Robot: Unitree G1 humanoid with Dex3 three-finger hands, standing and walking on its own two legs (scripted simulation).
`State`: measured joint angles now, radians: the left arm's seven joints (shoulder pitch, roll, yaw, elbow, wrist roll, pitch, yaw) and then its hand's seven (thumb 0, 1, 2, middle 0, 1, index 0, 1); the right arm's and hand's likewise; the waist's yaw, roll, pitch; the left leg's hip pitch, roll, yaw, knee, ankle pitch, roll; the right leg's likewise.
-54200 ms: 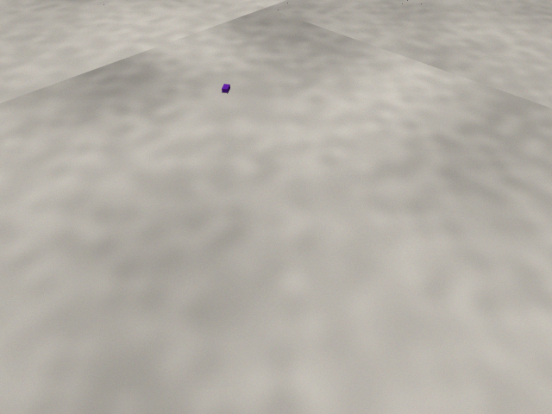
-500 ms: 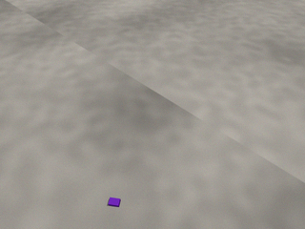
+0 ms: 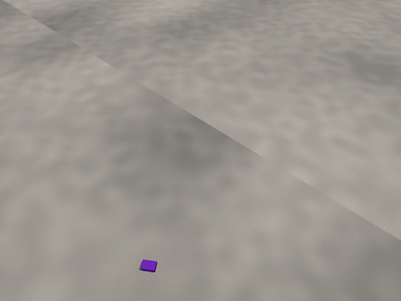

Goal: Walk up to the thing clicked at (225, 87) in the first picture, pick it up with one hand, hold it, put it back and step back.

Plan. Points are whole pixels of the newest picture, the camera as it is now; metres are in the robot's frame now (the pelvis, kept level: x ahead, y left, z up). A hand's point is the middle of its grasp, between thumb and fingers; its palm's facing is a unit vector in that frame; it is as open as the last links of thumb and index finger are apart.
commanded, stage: stand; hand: left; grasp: from above
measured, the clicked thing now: (149, 265) +0.45 +0.25 -0.77
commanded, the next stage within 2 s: step back in 0.06 s
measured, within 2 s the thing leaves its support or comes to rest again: neither
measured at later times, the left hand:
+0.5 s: hand out of the picture +0.09 +0.32 -0.18, palm faces -0.02 -0.94 -0.35, open 7.4 cm
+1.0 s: hand out of the picture -0.04 +0.33 -0.15, palm faces -0.05 -0.91 -0.41, open 7.4 cm
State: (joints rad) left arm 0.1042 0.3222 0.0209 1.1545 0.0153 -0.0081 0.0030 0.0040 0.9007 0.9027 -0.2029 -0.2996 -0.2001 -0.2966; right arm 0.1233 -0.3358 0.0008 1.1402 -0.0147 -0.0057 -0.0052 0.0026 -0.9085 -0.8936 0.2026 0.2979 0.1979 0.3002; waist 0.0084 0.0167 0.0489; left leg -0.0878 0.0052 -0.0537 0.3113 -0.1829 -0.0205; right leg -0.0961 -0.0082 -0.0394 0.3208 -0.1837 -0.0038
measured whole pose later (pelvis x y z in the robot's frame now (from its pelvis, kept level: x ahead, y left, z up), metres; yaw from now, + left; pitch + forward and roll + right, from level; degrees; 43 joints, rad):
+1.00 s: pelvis -0.16 +0.07 -0.01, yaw -4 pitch -2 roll +2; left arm 0.15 0.35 0.07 0.82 0.03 0.04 0.01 0.01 0.90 0.90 -0.20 -0.30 -0.20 -0.30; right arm 0.12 -0.38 -0.03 0.88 0.01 0.05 -0.01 0.00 -0.91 -0.89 0.20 0.30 0.20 0.30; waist 0.03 0.00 0.16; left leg -0.40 -0.13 -0.13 1.13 -0.51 -0.01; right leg -0.30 0.02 0.07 0.57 -0.23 -0.04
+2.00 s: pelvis -0.50 +0.06 -0.03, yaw -1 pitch -3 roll +2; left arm 0.08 0.40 0.08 0.73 0.03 0.08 0.02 0.00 0.90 0.90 -0.20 -0.30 -0.20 -0.30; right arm 0.22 -0.34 -0.03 0.87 -0.03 0.03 -0.02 0.00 -0.91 -0.89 0.20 0.30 0.20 0.30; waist 0.01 -0.09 0.21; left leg -0.25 -0.08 0.01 0.66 -0.36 0.04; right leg -0.46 -0.03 0.03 0.79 -0.34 -0.02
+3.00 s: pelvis -0.63 +0.02 -0.03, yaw -1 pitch -3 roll +0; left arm 0.16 0.38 0.06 0.95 0.02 -0.03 -0.01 0.00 0.90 0.90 -0.20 -0.30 -0.20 -0.30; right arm 0.26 -0.39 -0.05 0.95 -0.01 0.00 0.01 0.00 -0.90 -0.89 0.21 0.30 0.20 0.30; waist -0.02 0.01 0.10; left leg -0.21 0.01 -0.05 0.65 -0.39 -0.01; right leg -0.32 0.00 -0.04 0.60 -0.22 -0.02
